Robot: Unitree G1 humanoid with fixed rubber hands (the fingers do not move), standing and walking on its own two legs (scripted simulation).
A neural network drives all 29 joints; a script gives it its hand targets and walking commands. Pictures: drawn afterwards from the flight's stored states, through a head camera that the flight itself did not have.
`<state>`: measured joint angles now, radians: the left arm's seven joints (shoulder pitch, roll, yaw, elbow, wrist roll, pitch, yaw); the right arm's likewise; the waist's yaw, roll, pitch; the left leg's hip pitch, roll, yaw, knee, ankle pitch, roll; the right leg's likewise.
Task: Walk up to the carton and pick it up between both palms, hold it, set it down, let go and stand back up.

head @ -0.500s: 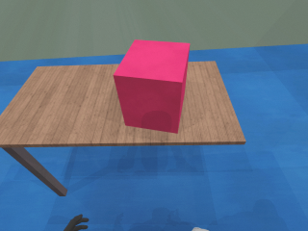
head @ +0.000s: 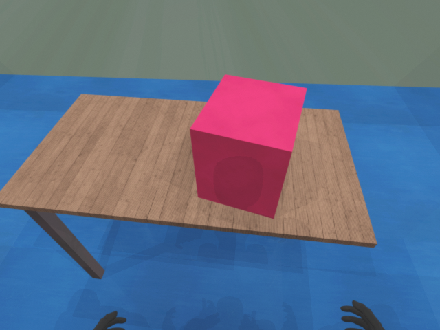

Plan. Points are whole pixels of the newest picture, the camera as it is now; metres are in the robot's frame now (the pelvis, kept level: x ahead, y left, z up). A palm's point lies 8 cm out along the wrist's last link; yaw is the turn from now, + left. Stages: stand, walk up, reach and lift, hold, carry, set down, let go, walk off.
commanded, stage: walk up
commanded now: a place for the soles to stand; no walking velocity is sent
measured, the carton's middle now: (249, 146) +0.55 -0.04 +0.00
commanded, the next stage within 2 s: none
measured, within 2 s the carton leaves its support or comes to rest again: neither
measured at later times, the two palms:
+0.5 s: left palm out of the picture +0.08 +0.26 -0.10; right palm out of the picture +0.10 -0.25 -0.09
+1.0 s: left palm out of the picture +0.12 +0.22 -0.10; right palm out of the picture +0.16 -0.29 -0.10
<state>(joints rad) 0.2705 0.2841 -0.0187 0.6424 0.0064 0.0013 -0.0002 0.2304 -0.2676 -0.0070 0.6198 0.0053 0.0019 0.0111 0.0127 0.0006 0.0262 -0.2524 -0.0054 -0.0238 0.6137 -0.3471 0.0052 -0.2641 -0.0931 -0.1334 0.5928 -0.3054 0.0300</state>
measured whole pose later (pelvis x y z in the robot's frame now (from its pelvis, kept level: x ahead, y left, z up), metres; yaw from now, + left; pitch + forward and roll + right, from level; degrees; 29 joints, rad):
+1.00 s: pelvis +0.04 -0.04 -0.01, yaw -1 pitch -1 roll +0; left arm 0.34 0.27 0.01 0.64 0.02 -0.01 0.00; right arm 0.26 -0.26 -0.02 0.61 -0.03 0.01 -0.02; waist 0.02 0.01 0.06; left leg -0.26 0.03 0.00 0.71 -0.43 -0.01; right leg -0.23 0.02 -0.04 0.65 -0.40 -0.05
